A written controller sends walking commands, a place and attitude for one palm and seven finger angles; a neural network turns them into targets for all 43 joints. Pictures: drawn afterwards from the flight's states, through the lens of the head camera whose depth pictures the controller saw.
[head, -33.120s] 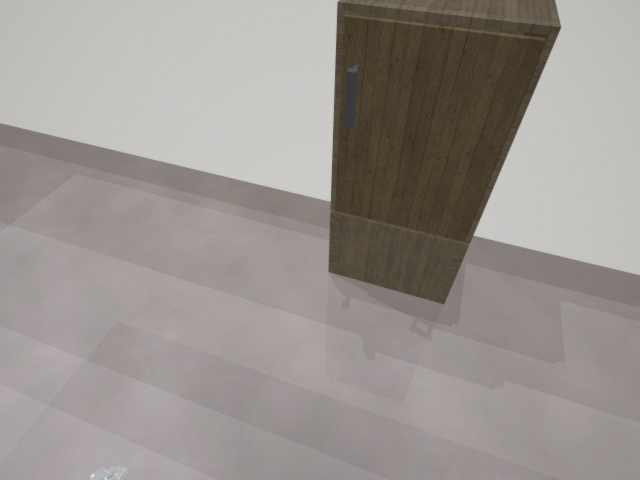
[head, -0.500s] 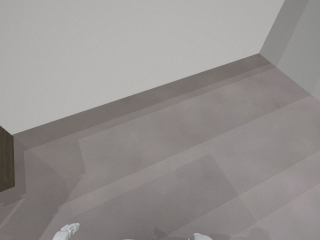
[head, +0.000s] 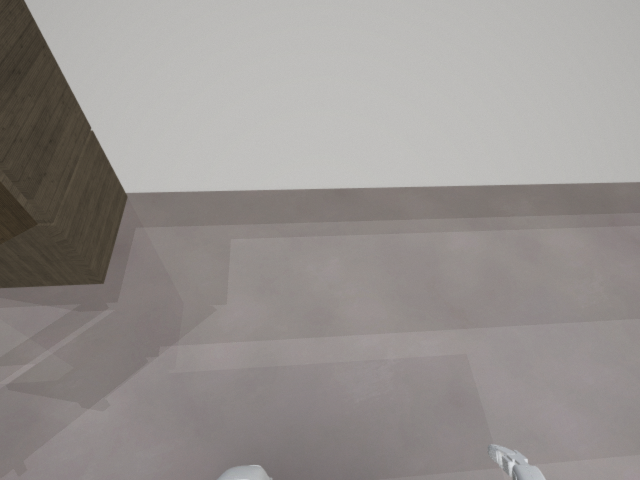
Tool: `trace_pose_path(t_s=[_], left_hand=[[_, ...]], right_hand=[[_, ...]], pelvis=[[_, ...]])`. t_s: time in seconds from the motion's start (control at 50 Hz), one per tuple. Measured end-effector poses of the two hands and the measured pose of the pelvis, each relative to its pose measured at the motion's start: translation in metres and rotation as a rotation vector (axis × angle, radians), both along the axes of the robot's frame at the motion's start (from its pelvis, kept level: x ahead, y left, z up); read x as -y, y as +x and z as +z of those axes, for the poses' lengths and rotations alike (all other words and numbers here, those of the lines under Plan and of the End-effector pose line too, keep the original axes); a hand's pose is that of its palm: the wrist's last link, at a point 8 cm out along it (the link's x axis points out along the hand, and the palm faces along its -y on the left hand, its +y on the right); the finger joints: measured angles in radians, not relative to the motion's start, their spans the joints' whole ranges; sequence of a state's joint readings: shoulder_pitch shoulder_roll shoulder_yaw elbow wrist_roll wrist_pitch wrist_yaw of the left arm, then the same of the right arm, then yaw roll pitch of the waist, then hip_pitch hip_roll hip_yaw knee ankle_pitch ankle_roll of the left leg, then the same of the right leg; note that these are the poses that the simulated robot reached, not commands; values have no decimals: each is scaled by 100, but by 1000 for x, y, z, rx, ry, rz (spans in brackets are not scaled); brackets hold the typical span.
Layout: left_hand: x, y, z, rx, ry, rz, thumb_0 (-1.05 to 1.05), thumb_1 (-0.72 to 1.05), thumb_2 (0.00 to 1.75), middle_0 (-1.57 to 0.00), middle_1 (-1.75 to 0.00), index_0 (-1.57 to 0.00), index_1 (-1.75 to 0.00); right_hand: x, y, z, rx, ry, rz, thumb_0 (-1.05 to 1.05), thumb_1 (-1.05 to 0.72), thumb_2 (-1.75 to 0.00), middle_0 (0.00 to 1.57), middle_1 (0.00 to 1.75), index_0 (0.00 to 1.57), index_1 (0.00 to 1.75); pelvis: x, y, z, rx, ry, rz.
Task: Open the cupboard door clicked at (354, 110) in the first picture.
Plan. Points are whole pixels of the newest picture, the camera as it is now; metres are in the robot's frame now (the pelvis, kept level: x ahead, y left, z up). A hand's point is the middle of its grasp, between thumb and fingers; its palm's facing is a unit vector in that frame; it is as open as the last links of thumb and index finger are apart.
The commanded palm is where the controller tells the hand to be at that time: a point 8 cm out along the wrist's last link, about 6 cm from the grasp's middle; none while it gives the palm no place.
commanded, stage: turn to face it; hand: left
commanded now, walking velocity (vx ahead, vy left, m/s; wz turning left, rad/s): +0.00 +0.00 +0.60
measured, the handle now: out of the picture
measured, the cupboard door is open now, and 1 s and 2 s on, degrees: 41 41 41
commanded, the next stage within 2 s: take the last steps up to it in 1.30 s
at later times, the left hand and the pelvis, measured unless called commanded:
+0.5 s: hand out of the picture +0.06 +0.17 -0.13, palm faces +0.27 -0.92 -0.28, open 7.4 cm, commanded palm none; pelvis +0.02 -0.05 +0.02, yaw +17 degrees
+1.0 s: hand out of the picture +0.00 +0.21 -0.14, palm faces +0.57 -0.79 -0.25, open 7.4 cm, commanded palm none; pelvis +0.04 -0.02 +0.02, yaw +34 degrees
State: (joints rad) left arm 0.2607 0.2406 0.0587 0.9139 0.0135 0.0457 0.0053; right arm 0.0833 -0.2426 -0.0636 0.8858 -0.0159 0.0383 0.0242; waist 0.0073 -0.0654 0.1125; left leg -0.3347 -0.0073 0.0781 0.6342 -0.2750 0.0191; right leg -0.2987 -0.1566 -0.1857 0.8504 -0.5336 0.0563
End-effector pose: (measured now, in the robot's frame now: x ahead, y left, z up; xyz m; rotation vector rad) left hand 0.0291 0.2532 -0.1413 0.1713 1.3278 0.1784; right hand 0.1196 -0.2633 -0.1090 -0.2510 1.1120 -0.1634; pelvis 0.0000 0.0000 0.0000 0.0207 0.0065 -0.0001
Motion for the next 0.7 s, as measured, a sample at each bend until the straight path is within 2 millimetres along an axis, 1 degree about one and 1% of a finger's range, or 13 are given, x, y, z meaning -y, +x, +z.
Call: trace_pose_path(t_s=[0.06, 0.12, 0.18, 0.24, 0.3, 0.36, 0.4, 0.46, 0.54, 0.62, 0.7], left_hand=[[-11, 1, 3, -1, 15, 36, 1, 90, 90, -21, -30, -20, -30], [-15, 12, 13, 43, 24, 56, 1, 91, 90, -20, -30, -20, -30], [-15, 24, 24, 94, 38, 68, 1, 91, 90, -20, -30, -20, -30], [-10, 36, 33, 139, 56, 76, 1, 91, 90, -20, -30, -20, -30], [1, 46, 39, 182, 76, 88, 1, 91, 90, -20, -30, -20, -30], [13, 46, 42, 220, 104, 105, 0, 91, 90, -20, -30, -20, -30], [22, 39, 46, 217, 107, 126, 0, 91, 90, -20, -30, -20, -30], [34, 23, 49, 193, 96, 175, 0, 90, 90, -21, -30, -20, -30], [45, 1, 44, 153, 66, 241, 0, 90, 90, -21, -30, -21, -30], [47, -28, 32, 116, 36, 319, 0, 90, 90, -21, -30, -21, -30], [38, -64, 10, 71, 10, 407, 0, 90, 90, -21, -30, -21, -30]], right_hand=[[-9, 6, 6, 2, -13, 40, 1, -90, -90, 20, 30, 20, 30], [-14, 6, 8, -24, -12, 63, 1, -90, -90, 20, 30, 20, 30], [-15, 3, 6, -52, 3, 80, 1, -90, -90, 21, 30, 20, 30], [-12, 0, 0, -80, 24, 92, 1, -90, -90, 21, 30, 20, 30], [-3, 0, -10, -109, 45, 101, 1, -90, -90, 21, 30, 20, 30], [10, 5, -23, -129, 63, 109, 1, -90, -90, 21, 30, 20, 30], [16, 10, -24, -146, 63, 128, 1, -90, -90, 21, 30, 20, 30], [20, 23, -18, -158, 59, 161, 1, -90, -90, 20, 30, 20, 30], [15, 46, -8, -154, 50, 219, 1, -91, -90, 20, 30, 19, 30], [-5, 77, -2, -129, 29, 308, 1, -91, -90, 20, 29, 19, 30], [-37, 110, 0, -64, 1, 406, 1, -91, -90, 20, 29, 19, 30]], pelvis=[[-1, 1, 4, -4, -10, 28], [0, 2, 11, -10, -19, 58], [3, 4, 15, -14, -24, 85], [11, 6, 16, -15, -27, 119], [24, 10, 14, -17, -23, 154], [37, 13, 7, -16, -13, 190], [41, 15, 10, -5, -8, 226], [44, 20, 16, 4, 8, 270], [46, 25, 21, 5, 24, 328], [41, 27, 18, 7, 23, 383], [27, 27, 7, 9, 2, 438]])
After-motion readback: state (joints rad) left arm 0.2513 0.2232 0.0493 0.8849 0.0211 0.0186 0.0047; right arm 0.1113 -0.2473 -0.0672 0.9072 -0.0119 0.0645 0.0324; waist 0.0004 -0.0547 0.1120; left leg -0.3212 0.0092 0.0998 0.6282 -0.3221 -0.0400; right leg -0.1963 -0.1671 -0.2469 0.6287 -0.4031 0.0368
